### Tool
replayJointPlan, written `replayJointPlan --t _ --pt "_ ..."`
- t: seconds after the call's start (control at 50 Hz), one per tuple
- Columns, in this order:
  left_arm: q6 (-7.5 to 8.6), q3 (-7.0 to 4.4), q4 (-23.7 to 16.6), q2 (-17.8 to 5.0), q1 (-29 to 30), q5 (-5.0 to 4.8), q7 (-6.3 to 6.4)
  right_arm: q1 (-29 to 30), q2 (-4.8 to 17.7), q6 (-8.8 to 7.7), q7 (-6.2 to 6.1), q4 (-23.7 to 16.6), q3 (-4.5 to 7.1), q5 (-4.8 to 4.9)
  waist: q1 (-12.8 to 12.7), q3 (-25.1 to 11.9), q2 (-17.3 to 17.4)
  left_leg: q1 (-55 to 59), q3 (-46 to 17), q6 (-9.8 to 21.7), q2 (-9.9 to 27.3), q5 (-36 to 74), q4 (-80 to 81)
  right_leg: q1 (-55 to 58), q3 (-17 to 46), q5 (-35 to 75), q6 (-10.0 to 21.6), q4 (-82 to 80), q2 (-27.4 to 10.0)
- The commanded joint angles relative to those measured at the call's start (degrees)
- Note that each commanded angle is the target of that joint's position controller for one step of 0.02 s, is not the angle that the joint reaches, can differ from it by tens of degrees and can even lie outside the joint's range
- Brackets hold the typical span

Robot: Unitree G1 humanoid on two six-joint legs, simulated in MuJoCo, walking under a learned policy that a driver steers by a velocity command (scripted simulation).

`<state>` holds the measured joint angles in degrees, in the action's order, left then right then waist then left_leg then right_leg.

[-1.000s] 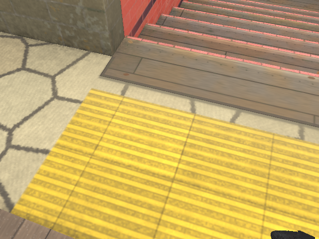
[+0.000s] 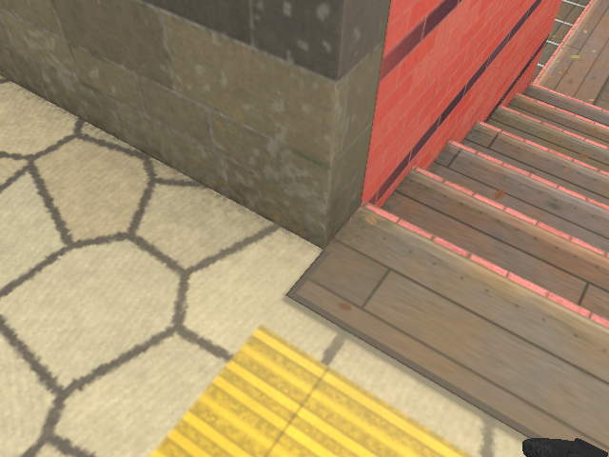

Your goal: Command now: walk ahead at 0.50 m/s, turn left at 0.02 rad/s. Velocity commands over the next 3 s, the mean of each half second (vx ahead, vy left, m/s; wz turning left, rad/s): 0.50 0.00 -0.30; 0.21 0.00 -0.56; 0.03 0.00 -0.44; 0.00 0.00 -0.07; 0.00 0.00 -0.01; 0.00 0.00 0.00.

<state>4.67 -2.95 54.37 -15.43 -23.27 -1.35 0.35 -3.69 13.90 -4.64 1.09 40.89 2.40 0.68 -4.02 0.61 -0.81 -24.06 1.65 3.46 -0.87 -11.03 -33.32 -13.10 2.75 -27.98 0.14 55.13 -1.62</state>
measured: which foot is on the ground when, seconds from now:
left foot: down 0.00-0.52, up 0.54-0.92, down 0.94-1.00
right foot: up 0.00-0.48, down 0.50-0.96, up 0.98-1.00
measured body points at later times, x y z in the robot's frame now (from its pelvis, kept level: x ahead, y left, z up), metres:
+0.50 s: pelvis +0.26 -0.02 -0.01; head +0.30 -0.03 +0.44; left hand +0.53 +0.14 -0.10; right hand +0.18 -0.29 -0.14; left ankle +0.08 +0.10 -0.72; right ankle +0.37 -0.13 -0.73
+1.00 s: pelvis +0.45 -0.04 +0.01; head +0.48 -0.05 +0.46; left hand +0.73 +0.13 -0.07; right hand +0.44 -0.35 -0.08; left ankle +0.55 +0.04 -0.73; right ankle +0.37 -0.13 -0.71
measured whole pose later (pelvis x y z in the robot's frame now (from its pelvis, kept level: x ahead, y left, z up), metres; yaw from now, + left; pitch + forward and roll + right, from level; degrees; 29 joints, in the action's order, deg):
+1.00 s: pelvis +0.45 -0.04 +0.01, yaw -30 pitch +2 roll -1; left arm 5.6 -5.0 36.4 -19.5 -12.2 2.2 -5.1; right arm -10.6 18.0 -5.2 -1.0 39.9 0.6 -1.8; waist 0.4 1.7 0.6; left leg -20.2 -0.1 1.0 1.3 -10.0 -28.3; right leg -16.2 11.6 -22.2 0.7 36.4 7.8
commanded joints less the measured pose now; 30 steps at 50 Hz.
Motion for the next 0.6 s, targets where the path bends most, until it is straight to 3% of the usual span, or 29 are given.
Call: replayJointPlan --t 0.02,0.04,0.08,0.12,0.2,0.28,0.4,0.44,0.48,0.5,0.52,0.54,0.56,0.58,0.6 --pt "2.29 -1.57 -6.0 -7.2 4.4 -0.36 0.26 -10.9 7.6 -0.65 0.50 0.6 2.51 -0.02 6.5 -2.4 6.3 25.6 -28.9 10.6 17.7 -9.6 20.3 -31.9 1.5 7.5 1.9 16.0 -4.3" --pt "1.95 -1.80 -6.1 -6.7 5.0 0.71 0.47 -8.3 6.2 -0.80 0.79 0.3 2.19 -0.62 4.8 -1.1 5.5 20.3 -23.9 9.7 15.3 -2.7 21.4 -28.8 1.7 10.8 1.5 12.6 -5.7" --pt "0.55 -1.57 -5.5 -4.2 3.4 0.50 0.29 -7.7 4.8 -1.36 0.77 1.1 2.09 -1.10 2.7 -1.8 7.1 15.9 -17.1 8.7 13.4 4.6 23.5 -23.5 2.0 14.2 1.1 9.2 -7.1" --pt "-0.55 -1.47 -6.0 -3.3 5.1 0.28 0.25 -10.0 5.8 -2.10 0.36 2.7 2.49 -1.27 2.6 -0.9 5.2 15.0 -12.8 9.1 13.5 10.0 25.0 -24.9 2.3 17.8 0.6 6.8 -6.9" --pt "-0.74 -1.53 -8.1 -3.0 11.4 0.27 -0.23 -13.6 7.4 -2.07 -0.89 5.2 2.97 -1.52 4.3 0.8 3.4 17.4 -6.1 7.6 13.3 15.1 26.1 -29.1 5.3 28.9 0.5 -3.4 -4.3" --pt "-0.49 -0.82 -10.9 -2.0 19.2 0.34 -1.50 -15.9 7.9 -1.92 -1.80 6.9 2.70 -1.06 6.8 2.9 3.3 19.3 -0.1 4.8 12.6 15.2 27.3 -27.7 1.7 37.1 1.1 -13.7 -2.8" --pt "-0.39 0.17 -16.9 -0.8 28.3 0.08 -4.07 -21.1 9.1 0.43 -2.43 9.7 2.85 -0.71 9.2 5.2 2.8 32.1 4.1 3.9 16.0 29.0 21.0 -32.0 -3.7 27.7 3.1 -20.0 -1.2" --pt "-0.50 -0.31 -18.1 -1.7 27.2 0.11 -4.69 -19.8 10.7 1.34 -2.97 8.9 3.15 -0.53 7.3 2.8 5.0 33.0 6.2 3.0 16.1 48.3 14.5 -25.9 -8.0 21.3 4.8 -20.5 1.9" --pt "-0.89 -2.05 -17.3 -4.9 19.0 0.03 -4.81 -18.9 12.9 2.23 -3.74 7.9 3.73 -0.40 2.3 -3.1 7.0 31.5 7.3 1.8 16.0 64.6 0.9 -13.1 -10.4 17.3 7.7 -21.1 5.9" --pt "-0.99 -3.86 -15.4 -8.3 9.6 -0.13 -4.16 -17.2 13.3 2.24 -3.97 7.3 3.74 -0.09 -3.0 -7.8 6.0 24.4 8.6 0.0 14.3 59.7 -11.4 2.2 -7.9 22.8 10.4 -26.5 6.2" --pt "-1.54 -5.45 -13.9 -14.1 1.5 0.42 -2.47 -18.2 10.8 1.09 -3.89 5.5 2.81 -1.45 -4.5 -14.4 -1.4 7.4 9.0 -2.5 10.0 31.3 -30.3 21.9 9.0 32.4 14.6 -25.4 -5.3" --pt "-0.94 -5.27 -15.7 -16.8 4.4 1.48 -2.19 -23.2 3.2 -1.26 -2.23 2.8 0.00 -2.30 1.0 -22.3 -12.8 -15.3 0.3 -5.9 -3.4 -23.5 -50.3 38.6 43.0 39.8 28.2 -31.1 -21.4" --pt "-1.26 -4.15 -15.8 -12.0 3.6 2.08 -1.58 -16.4 10.1 -3.18 -1.58 2.4 1.81 -0.66 -3.1 -22.3 -3.4 -18.5 -9.2 -5.1 0.4 -21.7 -53.2 37.8 35.8 50.3 24.9 -31.7 -18.3" --pt "-1.10 -3.53 -16.2 -9.9 6.7 2.09 -1.26 -11.3 10.8 -3.60 -1.56 0.0 1.83 0.61 -2.2 -15.1 -1.9 -19.3 -8.3 -4.7 2.6 -17.7 -49.1 30.7 24.2 61.1 21.8 -30.8 -15.6" --pt "-1.03 -3.47 -16.4 -9.6 9.4 1.38 -1.23 -10.5 9.6 -3.33 -2.11 -0.1 1.78 -0.22 0.6 -9.8 3.5 -18.4 -6.7 -5.3 4.1 -16.3 -44.7 22.2 18.8 62.0 19.3 -31.8 -12.3"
